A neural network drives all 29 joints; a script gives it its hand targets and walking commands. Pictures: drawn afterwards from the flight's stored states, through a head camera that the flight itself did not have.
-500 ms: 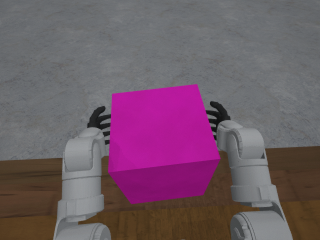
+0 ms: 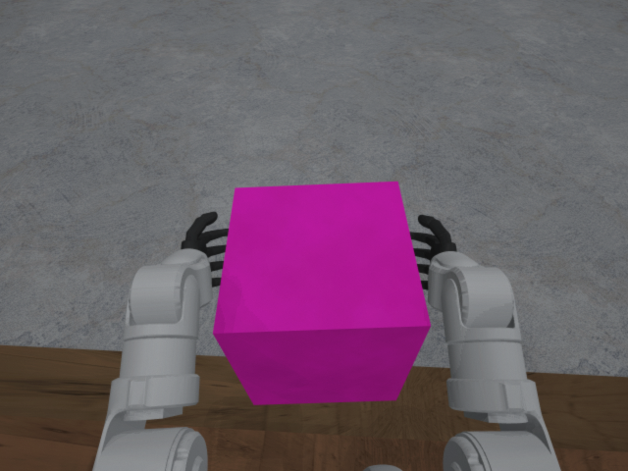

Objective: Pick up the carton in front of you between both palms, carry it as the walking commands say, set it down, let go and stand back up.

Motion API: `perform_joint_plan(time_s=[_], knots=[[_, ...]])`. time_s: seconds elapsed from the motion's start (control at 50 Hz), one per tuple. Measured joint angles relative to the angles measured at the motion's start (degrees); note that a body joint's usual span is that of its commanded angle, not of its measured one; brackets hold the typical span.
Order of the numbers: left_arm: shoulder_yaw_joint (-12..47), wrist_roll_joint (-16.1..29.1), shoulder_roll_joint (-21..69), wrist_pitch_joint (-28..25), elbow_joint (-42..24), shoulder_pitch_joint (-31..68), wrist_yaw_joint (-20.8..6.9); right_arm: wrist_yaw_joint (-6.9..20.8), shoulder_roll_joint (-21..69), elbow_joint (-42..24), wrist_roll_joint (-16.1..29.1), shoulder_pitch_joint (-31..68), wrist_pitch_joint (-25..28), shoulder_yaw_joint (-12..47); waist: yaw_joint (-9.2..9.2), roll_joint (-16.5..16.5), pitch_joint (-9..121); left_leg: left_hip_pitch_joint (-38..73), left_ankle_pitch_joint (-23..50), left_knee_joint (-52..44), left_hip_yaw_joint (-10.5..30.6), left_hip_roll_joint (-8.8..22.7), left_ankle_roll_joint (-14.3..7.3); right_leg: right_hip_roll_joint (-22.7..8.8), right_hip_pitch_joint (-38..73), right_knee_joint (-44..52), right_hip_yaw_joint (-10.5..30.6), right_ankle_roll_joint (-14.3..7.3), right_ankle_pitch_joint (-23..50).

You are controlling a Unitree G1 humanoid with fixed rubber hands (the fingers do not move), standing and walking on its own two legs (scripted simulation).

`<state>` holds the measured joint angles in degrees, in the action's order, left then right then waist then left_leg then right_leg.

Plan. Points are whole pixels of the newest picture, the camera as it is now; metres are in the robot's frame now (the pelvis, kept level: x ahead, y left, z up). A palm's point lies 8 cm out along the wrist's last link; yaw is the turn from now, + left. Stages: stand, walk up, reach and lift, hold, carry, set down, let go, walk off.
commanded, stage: carry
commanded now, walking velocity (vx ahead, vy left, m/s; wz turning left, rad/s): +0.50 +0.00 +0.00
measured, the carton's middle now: (320, 301) +0.35 -0.01 +0.01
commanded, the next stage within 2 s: none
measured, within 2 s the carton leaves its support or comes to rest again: neither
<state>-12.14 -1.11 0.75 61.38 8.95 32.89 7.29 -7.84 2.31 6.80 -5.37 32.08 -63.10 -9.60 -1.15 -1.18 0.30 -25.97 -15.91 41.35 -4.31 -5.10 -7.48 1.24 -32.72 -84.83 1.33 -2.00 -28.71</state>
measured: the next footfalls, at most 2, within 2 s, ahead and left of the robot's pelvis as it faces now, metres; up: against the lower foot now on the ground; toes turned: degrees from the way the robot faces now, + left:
right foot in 0.26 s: +0.35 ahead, -0.07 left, -0.12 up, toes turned -2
left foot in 0.68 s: +0.64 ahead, +0.07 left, -0.23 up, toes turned -3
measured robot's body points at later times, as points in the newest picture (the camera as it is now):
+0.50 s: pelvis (327, 338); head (326, 69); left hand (232, 178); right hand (373, 163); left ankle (274, 401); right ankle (339, 457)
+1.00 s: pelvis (298, 221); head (288, 31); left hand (265, 119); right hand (364, 121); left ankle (294, 371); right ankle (329, 300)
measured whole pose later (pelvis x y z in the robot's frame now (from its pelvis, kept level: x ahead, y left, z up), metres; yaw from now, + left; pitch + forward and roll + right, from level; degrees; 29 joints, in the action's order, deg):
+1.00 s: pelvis +0.75 +0.03 -0.26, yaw +0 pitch +4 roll +1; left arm -14.2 -6.5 4.1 63.2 1.4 28.1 5.9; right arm -11.2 0.1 10.0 2.7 33.2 -61.1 -7.1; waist -10.2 0.8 -1.0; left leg -15.8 -28.7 52.7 -2.7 -8.8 -9.2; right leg 0.1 -38.3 -35.0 -0.8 -3.4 15.5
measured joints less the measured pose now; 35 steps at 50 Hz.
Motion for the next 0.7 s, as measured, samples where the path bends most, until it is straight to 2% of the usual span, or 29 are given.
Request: perform_joint_plan(time_s=[0.02, 0.08, 0.12, 0.16, 0.2, 0.22, 0.24, 0.26, 0.28, 0.3, 0.32, 0.34, 0.36, 0.38, 0.4, 0.44, 0.46, 0.52, 0.6, 0.62, 0.64, 0.66, 0.68, 0.7], knots=[[-0.2, -0.7, 0.5, 0.5, -0.3, -0.4, 0.0, -0.2, -0.4, 0.4, 0.8, -0.4, -0.1, 0.4, -0.9, -0.6, 0.0, 0.6, -1.3, 1.0, 0.6, -0.1, -0.8, -0.5, -2.3, 4.2, 0.1, 0.1, 1.7], [-0.1, -1.3, 0.5, 1.4, -2.4, -1.0, -1.0, -1.2, -1.1, 0.3, 3.5, -1.0, 0.8, 1.5, -3.05, 1.0, -1.9, 2.4, -8.8, 4.4, 0.0, -1.4, -0.2, -2.6, -6.9, 19.3, 1.2, 0.3, 9.5], [-0.6, -1.8, 1.0, 1.3, -4.1, -1.5, -1.1, -1.8, -1.5, 0.0, 4.9, -0.7, 1.3, 1.7, -4.78, 1.4, -3.4, 3.1, -9.2, 7.7, 0.0, -1.6, 0.4, -2.7, -8.2, 28.0, 1.0, -0.1, 21.6], [-1.0, -2.7, 1.9, 1.3, -6.0, -2.3, -1.1, -1.9, -1.9, -0.1, 5.9, -0.3, 1.7, 1.8, -6.39, 1.2, -3.8, 4.3, -11.3, 11.9, 0.5, -1.7, -0.2, -2.3, -6.8, 39.0, -0.1, -0.4, 35.1], [-1.2, -3.7, 2.7, 1.4, -7.5, -3.0, -1.1, -2.0, -2.3, 0.2, 6.9, 0.0, 2.1, 1.7, -6.68, 1.4, -2.7, 6.3, -16.5, 15.9, 0.7, -1.8, -0.4, -1.2, -3.4, 48.9, -1.8, -0.5, 44.1], [-1.0, -4.2, 3.0, 1.3, -7.7, -3.3, -1.1, -1.9, -2.5, 0.4, 7.3, 0.1, 2.2, 1.6, -6.12, 1.5, -1.6, 7.0, -18.6, 18.9, 0.1, -1.6, -0.3, -0.5, -1.2, 51.9, -3.1, -0.6, 46.9], [-0.8, -4.7, 3.4, 1.4, -7.6, -3.0, -1.2, -1.9, -3.0, 0.4, 7.7, 0.3, 2.0, 1.4, -5.17, 1.7, -0.7, 7.0, -16.3, 23.4, -0.9, -1.0, 0.0, 0.1, 1.8, 53.9, -4.6, -1.1, 48.8], [-0.5, -5.3, 3.7, 1.5, -7.3, -2.2, -1.2, -1.8, -3.7, 0.1, 8.0, 0.6, 1.6, 1.2, -3.89, 2.2, 0.4, 6.1, -11.9, 29.7, -1.8, -0.5, 0.8, 0.5, 5.3, 55.3, -5.8, -2.4, 48.8], [0.1, -5.8, 3.9, 1.3, -7.1, -1.5, -0.8, -1.4, -4.5, 0.5, 8.2, 1.6, 1.6, 1.0, -2.14, 1.9, 1.5, 4.1, -13.6, 36.8, -1.4, 0.2, 2.2, 1.3, 6.8, 54.3, -6.2, -4.2, 39.5], [0.5, -5.9, 3.6, 0.9, -6.9, -0.9, -0.5, -0.9, -4.8, 1.6, 8.0, 3.1, 2.1, 0.6, -0.06, 0.9, 1.6, 1.7, -15.8, 42.5, 0.2, 0.9, 3.1, 2.6, 5.7, 50.5, -7.0, -6.4, 33.2], [1.0, -5.4, 3.0, 0.8, -6.3, -0.7, -0.2, -0.7, -4.6, 2.5, 7.5, 3.9, 2.2, 0.1, 1.4, 0.6, 1.7, -0.8, -16.2, 46.0, 2.5, 1.1, 3.6, 3.5, 5.1, 46.4, -7.4, -7.6, 25.9], [1.7, -4.7, 2.3, 1.0, -5.1, -0.6, 0.0, -0.5, -4.1, 3.3, 6.9, 3.9, 1.9, -0.4, 2.39, 0.8, 2.0, -3.6, -15.4, 47.3, 4.4, 1.3, 3.9, 4.2, 5.6, 43.8, -7.2, -7.4, 18.2], [2.1, -4.0, 1.6, 1.4, -3.8, -0.8, 0.1, -0.4, -3.5, 3.9, 6.1, 3.6, 1.3, -0.8, 3.16, 1.3, 2.4, -6.3, -13.5, 45.9, 5.7, 1.9, 4.2, 4.4, 6.4, 42.3, -7.1, -6.9, 12.0], [2.5, -3.2, 1.1, 1.9, -2.6, -1.1, 0.1, -0.3, -2.9, 4.3, 5.0, 3.2, 0.5, -1.0, 3.81, 1.8, 2.7, -8.7, -11.8, 42.7, 6.3, 2.8, 4.5, 4.5, 7.3, 41.6, -6.6, -5.0, 7.8], [2.7, -2.5, 0.6, 2.2, -1.5, -1.3, 0.1, -0.1, -2.5, 4.6, 4.1, 2.9, -0.3, -1.2, 4.42, 1.9, 2.7, -10.9, -10.3, 38.6, 6.8, 3.9, 4.7, 4.5, 7.9, 40.6, -6.7, -4.1, 5.4], [3.3, -1.1, 0.2, 2.4, 0.7, -1.3, 0.7, 0.4, -2.1, 5.3, 2.5, 2.1, -1.1, -1.3, 5.64, 1.8, 1.5, -14.0, -6.4, 30.5, 7.4, 5.7, 5.4, 4.6, 9.4, 38.6, -7.1, -6.2, 2.9], [3.6, -0.4, 0.1, 2.4, 1.2, -1.1, 1.1, 0.5, -2.0, 4.7, 2.2, 1.4, -1.3, -1.4, 6.5, 2.0, 0.8, -15.0, -2.8, 26.5, 7.3, 6.2, 5.6, 4.4, 10.2, 37.8, -6.7, -6.2, 1.7], [4.3, 1.2, -0.1, 1.9, 1.6, -0.3, 1.9, 0.6, -1.4, 1.9, 1.7, -0.2, -1.4, -2.5, 8.83, 1.7, -0.8, -16.6, 15.0, 13.9, 6.6, 7.6, 5.1, 4.4, 12.4, 35.0, -5.3, -5.2, -2.7], [4.4, 2.1, 0.0, 0.2, 1.6, 1.8, 2.0, 0.7, -0.7, -2.5, 0.9, -1.1, -0.9, -4.1, 9.74, -0.8, -1.5, -11.6, 31.1, -5.2, 3.2, 7.0, 4.9, 4.8, 16.1, 29.7, -4.6, -4.2, -10.4], [4.1, 2.1, 0.1, -0.1, 1.5, 1.9, 1.9, 0.7, -0.3, -3.1, 0.6, -1.2, -0.8, -4.3, 9.41, -1.4, -1.2, -9.3, 33.9, -7.9, 2.0, 6.4, 4.7, 4.4, 16.5, 26.7, -5.1, -3.2, -10.5], [3.7, 2.2, 0.1, -0.4, 1.7, 1.9, 1.7, 0.7, 0.0, -3.4, 0.1, -1.5, -0.6, -4.3, 8.57, -1.8, -0.5, -6.4, 36.0, -10.1, 0.5, 5.7, 4.3, 3.8, 16.6, 22.6, -6.2, -2.4, -8.4], [3.3, 2.4, -0.1, -0.2, 1.3, 1.6, 1.5, 0.6, 0.4, -3.5, -0.3, -1.5, -0.8, -3.9, 7.37, -2.2, 0.3, -2.7, 36.5, -12.4, -0.6, 4.9, 3.3, 3.1, 16.0, 17.3, -7.1, -2.0, -1.7], [2.8, 2.6, -0.8, 0.0, 0.9, 1.6, 1.2, 0.5, 1.0, -3.1, -0.9, -0.9, -0.6, -3.4, 5.7, -1.5, 1.2, 0.3, 30.2, -12.7, -1.1, 3.7, 1.0, 2.1, 14.4, 10.6, -6.7, -1.9, 2.0], [2.5, 2.8, -1.6, -0.2, 1.0, 2.1, 0.8, 0.3, 1.4, -2.6, -1.2, -0.3, 0.0, -2.9, 4.01, 0.5, 1.4, 0.5, 19.5, -9.7, -0.7, 1.2, 0.3, 0.9, 11.8, 4.3, -4.3, -1.7, 0.8]])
